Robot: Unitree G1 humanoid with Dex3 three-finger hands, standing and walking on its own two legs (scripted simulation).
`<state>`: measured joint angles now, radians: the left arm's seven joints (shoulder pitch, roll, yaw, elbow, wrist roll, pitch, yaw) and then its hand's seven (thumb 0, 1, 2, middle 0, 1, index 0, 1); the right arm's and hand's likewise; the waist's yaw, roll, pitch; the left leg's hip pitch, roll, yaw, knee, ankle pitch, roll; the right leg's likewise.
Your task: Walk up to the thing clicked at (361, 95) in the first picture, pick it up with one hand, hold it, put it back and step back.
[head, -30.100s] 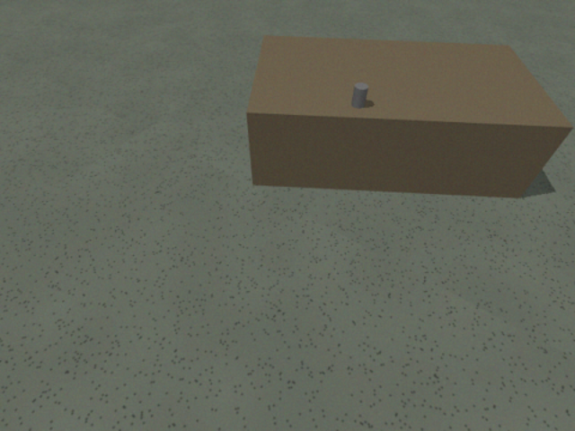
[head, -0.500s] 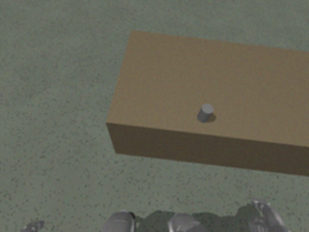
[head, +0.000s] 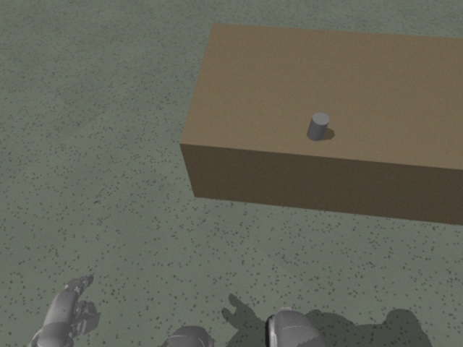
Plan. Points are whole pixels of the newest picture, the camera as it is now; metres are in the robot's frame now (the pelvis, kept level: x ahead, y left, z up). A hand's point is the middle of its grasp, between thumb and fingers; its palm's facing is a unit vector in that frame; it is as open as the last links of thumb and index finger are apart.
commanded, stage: step back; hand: right
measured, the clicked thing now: (317, 127) +0.75 -0.29 -0.29
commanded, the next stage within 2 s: stand in 1.88 s
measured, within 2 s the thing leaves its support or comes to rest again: neither
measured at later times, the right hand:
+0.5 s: hand out of the picture -0.04 -0.27 -0.14, palm faces +0.07 +0.92 -0.38, open 7.4 cm
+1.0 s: hand out of the picture -0.22 -0.25 -0.13, palm faces +0.01 +0.92 -0.40, open 7.4 cm
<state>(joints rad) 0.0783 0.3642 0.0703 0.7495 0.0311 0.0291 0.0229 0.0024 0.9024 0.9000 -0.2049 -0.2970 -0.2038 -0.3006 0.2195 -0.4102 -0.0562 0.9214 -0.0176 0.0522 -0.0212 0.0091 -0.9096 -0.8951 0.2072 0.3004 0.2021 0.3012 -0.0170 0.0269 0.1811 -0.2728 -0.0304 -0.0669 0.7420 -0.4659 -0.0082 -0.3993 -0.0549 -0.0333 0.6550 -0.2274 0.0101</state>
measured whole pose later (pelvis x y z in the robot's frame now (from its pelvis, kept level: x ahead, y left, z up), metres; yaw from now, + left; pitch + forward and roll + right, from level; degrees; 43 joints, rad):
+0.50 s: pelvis -0.17 +0.01 +0.00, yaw -7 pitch -3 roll -1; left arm 0.23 0.36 0.06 0.90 0.04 0.05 -0.02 0.00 0.91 0.90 -0.20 -0.30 -0.20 -0.30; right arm 0.05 -0.41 -0.06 0.84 -0.01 0.07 -0.01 0.01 -0.91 -0.89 0.21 0.30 0.20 0.30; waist 0.04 0.07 0.17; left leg -0.49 0.04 -0.03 0.74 -0.33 0.00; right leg -0.23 0.03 0.01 0.66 -0.39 -0.01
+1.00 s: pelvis -0.29 +0.02 +0.01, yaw -4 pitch -2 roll +0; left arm 0.19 0.38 0.06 0.90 0.02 0.05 -0.03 0.00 0.91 0.90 -0.20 -0.30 -0.20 -0.30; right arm 0.18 -0.34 -0.04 0.95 -0.05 0.00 0.00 0.01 -0.90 -0.89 0.21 0.30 0.21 0.30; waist 0.01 -0.05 0.07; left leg -0.26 0.00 0.00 0.58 -0.29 0.01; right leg -0.30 -0.01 0.06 0.77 -0.47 -0.02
